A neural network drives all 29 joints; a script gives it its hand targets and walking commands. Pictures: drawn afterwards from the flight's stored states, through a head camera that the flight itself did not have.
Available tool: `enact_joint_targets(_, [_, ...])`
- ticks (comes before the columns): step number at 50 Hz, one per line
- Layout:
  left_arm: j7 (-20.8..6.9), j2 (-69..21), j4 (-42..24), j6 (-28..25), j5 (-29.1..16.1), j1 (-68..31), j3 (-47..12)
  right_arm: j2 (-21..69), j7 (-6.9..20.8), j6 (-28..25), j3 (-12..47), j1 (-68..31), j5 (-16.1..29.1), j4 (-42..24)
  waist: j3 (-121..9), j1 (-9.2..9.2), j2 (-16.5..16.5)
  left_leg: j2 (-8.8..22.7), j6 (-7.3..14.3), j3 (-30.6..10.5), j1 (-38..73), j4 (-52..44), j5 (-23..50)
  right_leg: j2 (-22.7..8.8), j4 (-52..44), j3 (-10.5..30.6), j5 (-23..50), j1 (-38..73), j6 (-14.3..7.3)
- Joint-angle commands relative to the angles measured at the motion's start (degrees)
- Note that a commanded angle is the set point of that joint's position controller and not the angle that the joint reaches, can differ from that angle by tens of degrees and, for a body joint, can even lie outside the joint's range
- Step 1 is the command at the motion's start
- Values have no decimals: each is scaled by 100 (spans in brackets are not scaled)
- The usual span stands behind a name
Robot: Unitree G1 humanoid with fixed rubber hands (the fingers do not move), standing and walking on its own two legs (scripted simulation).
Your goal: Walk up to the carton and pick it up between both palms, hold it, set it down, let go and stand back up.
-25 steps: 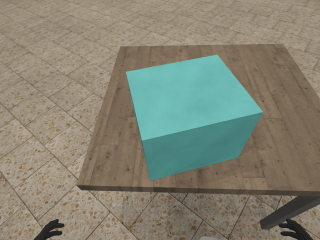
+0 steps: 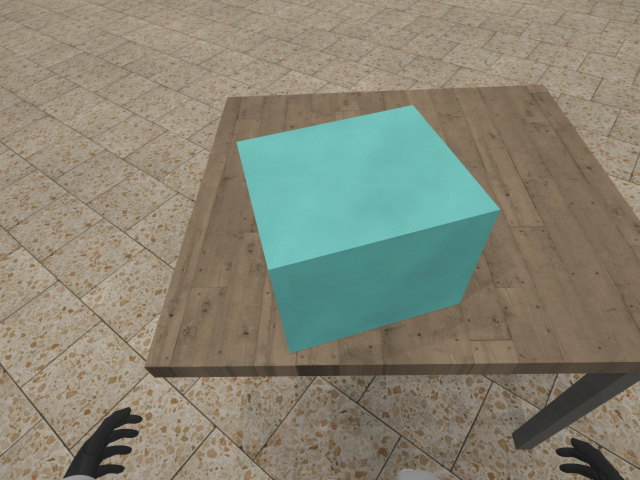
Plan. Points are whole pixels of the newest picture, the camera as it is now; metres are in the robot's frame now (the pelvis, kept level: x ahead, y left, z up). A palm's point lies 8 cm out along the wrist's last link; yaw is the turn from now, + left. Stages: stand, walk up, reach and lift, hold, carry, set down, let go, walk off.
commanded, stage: walk up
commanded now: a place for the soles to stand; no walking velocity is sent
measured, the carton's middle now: (352, 226) +0.46 -0.02 +0.03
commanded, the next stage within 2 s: reach and lift in 0.52 s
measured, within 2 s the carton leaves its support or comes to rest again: neither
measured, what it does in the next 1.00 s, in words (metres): stands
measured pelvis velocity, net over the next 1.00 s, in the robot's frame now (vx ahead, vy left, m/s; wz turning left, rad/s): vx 0.00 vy -0.03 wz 0.04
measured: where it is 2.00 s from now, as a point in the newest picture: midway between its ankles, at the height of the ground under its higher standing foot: outside the picture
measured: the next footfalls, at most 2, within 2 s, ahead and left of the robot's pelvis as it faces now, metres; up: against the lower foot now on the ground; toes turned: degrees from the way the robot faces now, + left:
none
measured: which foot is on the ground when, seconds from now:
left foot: down 0.00-1.00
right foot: down 0.00-1.00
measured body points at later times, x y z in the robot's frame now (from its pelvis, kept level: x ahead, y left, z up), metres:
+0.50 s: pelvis +0.00 +0.00 +0.00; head +0.01 -0.02 +0.45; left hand +0.15 +0.31 -0.06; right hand +0.12 -0.32 -0.09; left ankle -0.02 +0.11 -0.72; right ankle +0.07 -0.15 -0.72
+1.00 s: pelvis +0.00 -0.03 +0.01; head +0.00 -0.06 +0.46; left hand +0.18 +0.24 -0.04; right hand +0.15 -0.33 -0.08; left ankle -0.02 +0.11 -0.72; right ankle +0.07 -0.15 -0.72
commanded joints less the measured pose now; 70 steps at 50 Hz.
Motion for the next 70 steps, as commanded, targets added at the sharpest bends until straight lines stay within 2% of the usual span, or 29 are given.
enact_joint_targets(1, [18, 1284, 50, -86, -210, -347, 230, -1180, -2, -192, -390, -432, -17, -133, -324, -94, -119, 844, 312, -655, -430, -1511, -335, -155, -620, 522, 470, 100, -421])
enact_joint_targets(7, [-6, 1330, 25, -133, -202, -397, 237, -1161, 25, -237, -386, -395, -18, -101, -260, -128, -233, 704, 227, -638, -365, -1451, -479, -260, -928, 785, 147, -83, -479])
enact_joint_targets(9, [-10, 1320, 16, -143, -207, -410, 234, -1169, 24, -254, -390, -384, -19, -99, -253, -138, -211, 744, 249, -703, -346, -1511, -510, -249, -910, 771, 142, -140, -463])
enact_joint_targets(13, [-15, 1296, 33, -151, -221, -369, 235, -1187, 21, -282, -393, -449, -14, -95, -314, -87, -167, 832, 274, -729, -416, -1559, -286, -151, -777, 560, 530, 104, -412])
enact_joint_targets(18, [-5, 1295, 43, -154, -226, -360, 230, -1165, 18, -268, -394, -399, -3, -92, -489, -128, -167, 786, 253, -624, -212, -1385, 132, -212, -683, 568, 1005, 131, -427])
enact_joint_targets(21, [-1, 1276, 53, -139, -234, -340, 228, -1184, 12, -260, -399, -424, 2, -102, -514, -101, -156, 857, 297, -644, -268, -1406, 234, -144, -564, 427, 1135, 240, -390])
enact_joint_targets(26, [6, 1279, 57, -127, -228, -347, 233, -1156, 9, -242, -392, -425, 3, -118, -526, -113, -164, 822, 274, -583, -269, -1330, 257, -172, -582, 475, 1183, 240, -397])
enact_joint_targets(27, [269, 303, -618, 997, 248, -1824, 454, -721, 293, -1613, -1158, -1072, -896, 1202, -279, -353, 930, 748, -142, -817, -2425, -1650, 185, 679, -87, -1052, 284, 1019, -398])
enact_joint_targets(28, [344, 103, -600, 1256, 272, -1512, 515, -1069, 475, -1691, -1351, -1004, -946, 1235, -235, -405, 1093, 845, -108, -743, -3026, -1757, 124, 833, 138, -1182, 575, 1481, -327])
enact_joint_targets(29, [372, 52, -791, 1325, 310, -1481, 556, -1065, 554, -1764, -1395, -956, -970, 1349, -373, -327, 1054, 847, -124, -687, -3013, -1689, 227, 855, 164, -1189, 617, 1489, -346])
enact_joint_targets(31, [285, 78, -1205, 1527, 340, -1498, 519, -819, 523, -1871, -1239, -752, -825, 1279, -669, -289, 531, 625, -114, -505, -2615, -1321, 421, 693, -8, -1016, 478, 1401, -434])
enact_joint_targets(33, [343, 66, -1528, 1542, 321, -1310, 484, -752, 473, -1981, -1047, -660, -575, 985, -1174, -125, 82, 438, -167, -387, -1917, -1058, 794, 653, -269, -938, 650, 1318, -449])
enact_joint_targets(36, [408, 122, -1992, 1401, 204, -1217, 488, -840, 464, -2137, -921, -763, -305, 483, -1468, -75, -280, 266, -234, -325, -1280, -1044, 1489, 601, -570, -982, 1112, 1212, -391])
enact_joint_targets(40, [478, 67, -2241, 1120, -64, -893, 524, -791, 465, -2276, -821, -649, 73, -65, -1798, 28, -775, 38, -272, -249, -357, -976, 2206, 484, -1026, -900, 1684, 1032, -357])
enact_joint_targets(43, [513, -42, -2184, 961, -182, -677, 549, -744, 484, -2290, -797, -575, 229, -143, -1819, 110, -825, -46, -218, -234, -195, -1060, 2366, 430, -1165, -830, 2045, 1133, -316])
enact_joint_targets(46, [539, -147, -2029, 762, -246, -534, 565, -651, 529, -2263, -691, -534, 374, -226, -1670, 229, -843, -121, -144, -226, -188, -1294, 2223, 394, -1326, -751, 2083, 1279, -270])
enact_joint_targets(49, [578, -266, -1911, 562, -279, -555, 519, -560, 601, -2210, -612, -561, 504, -298, -1355, 297, -809, -150, -103, -225, -254, -1619, 1845, 391, -1516, -699, 1689, 1311, -230])
enact_joint_targets(54, [720, -523, -2122, 274, -356, -705, 355, -633, 785, -2102, -678, -702, 708, -604, -1052, 320, -688, -139, -88, -215, -438, -2025, 1011, 423, -1711, -640, 738, 1242, -213])
enact_joint_targets(56, [797, -643, -2266, 183, -397, -858, 229, -719, 872, -2024, -744, -819, 757, -748, -1006, 282, -530, -80, -55, -223, -666, -2191, 524, 469, -1666, -637, 327, 1320, -225])
enact_joint_targets(59, [926, -829, -2328, 85, -397, -1160, 25, -819, 1025, -1845, -772, -1024, 767, -804, -899, 222, -110, 143, 100, -288, -1484, -2563, -491, 614, -1324, -658, -110, 1768, -225])
enact_joint_targets(61, [1009, -979, -2353, 31, -408, -1457, -124, -853, 1110, -1732, -754, -1203, 771, -821, -850, 205, 142, 302, 207, -396, -2119, -2814, -1158, 705, -1019, -670, -193, 2096, -213])
enact_joint_targets(63, [1081, -1117, -2423, -41, -459, -1711, -244, -871, 1170, -1674, -697, -1398, 824, -968, -839, 208, 231, 383, 270, -491, -2542, -2927, -1531, 746, -812, -646, -172, 2259, -204])
enact_joint_targets(66, [1161, -1206, -2498, -134, -569, -1806, -275, -987, 1233, -1667, -647, -1627, 1001, -1234, -837, 242, -22, 323, 252, -461, -2637, -2756, -1509, 657, -873, -502, -424, 2098, -229])
enact_joint_targets(70, [1203, -1294, -2432, -169, -651, -1558, -170, -1107, 1285, -1628, -554, -1736, 1335, -1614, -787, 332, -678, 24, 115, -258, -1927, -2259, -917, 373, -1432, -189, -1272, 1302, -309])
